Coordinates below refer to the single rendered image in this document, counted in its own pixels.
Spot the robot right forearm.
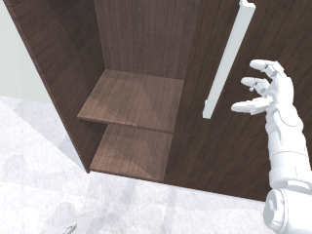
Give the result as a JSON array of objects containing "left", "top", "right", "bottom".
[{"left": 265, "top": 103, "right": 312, "bottom": 196}]

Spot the robot right hand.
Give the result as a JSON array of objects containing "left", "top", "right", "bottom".
[{"left": 231, "top": 59, "right": 294, "bottom": 115}]

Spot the handle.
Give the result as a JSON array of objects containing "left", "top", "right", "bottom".
[{"left": 203, "top": 0, "right": 256, "bottom": 119}]

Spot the wardrobe door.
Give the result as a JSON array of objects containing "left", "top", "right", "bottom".
[{"left": 163, "top": 0, "right": 312, "bottom": 202}]

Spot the right robot upper arm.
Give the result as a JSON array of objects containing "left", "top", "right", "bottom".
[{"left": 262, "top": 188, "right": 312, "bottom": 234}]

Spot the robot left hand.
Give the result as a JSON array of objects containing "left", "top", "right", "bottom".
[{"left": 57, "top": 221, "right": 77, "bottom": 234}]

